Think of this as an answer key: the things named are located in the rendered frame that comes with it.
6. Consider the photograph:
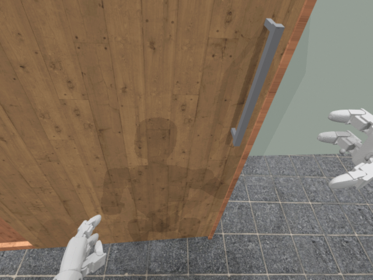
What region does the left robot hand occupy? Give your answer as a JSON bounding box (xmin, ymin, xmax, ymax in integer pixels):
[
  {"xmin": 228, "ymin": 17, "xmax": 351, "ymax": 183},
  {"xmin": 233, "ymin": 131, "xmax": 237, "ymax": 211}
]
[{"xmin": 59, "ymin": 215, "xmax": 106, "ymax": 278}]

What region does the wardrobe door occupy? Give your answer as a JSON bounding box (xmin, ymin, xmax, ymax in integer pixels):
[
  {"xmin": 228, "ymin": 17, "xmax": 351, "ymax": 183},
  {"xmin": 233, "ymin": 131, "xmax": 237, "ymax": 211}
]
[
  {"xmin": 0, "ymin": 217, "xmax": 27, "ymax": 243},
  {"xmin": 0, "ymin": 0, "xmax": 305, "ymax": 249}
]

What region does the right robot hand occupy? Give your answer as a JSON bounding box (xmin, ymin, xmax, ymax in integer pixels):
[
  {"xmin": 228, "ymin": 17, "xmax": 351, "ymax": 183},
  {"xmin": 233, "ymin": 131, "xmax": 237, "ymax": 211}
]
[{"xmin": 317, "ymin": 108, "xmax": 373, "ymax": 190}]

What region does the handle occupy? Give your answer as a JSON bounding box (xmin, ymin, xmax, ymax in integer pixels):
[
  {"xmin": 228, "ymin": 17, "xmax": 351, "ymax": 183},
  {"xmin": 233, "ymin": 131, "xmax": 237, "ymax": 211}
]
[{"xmin": 231, "ymin": 18, "xmax": 285, "ymax": 146}]

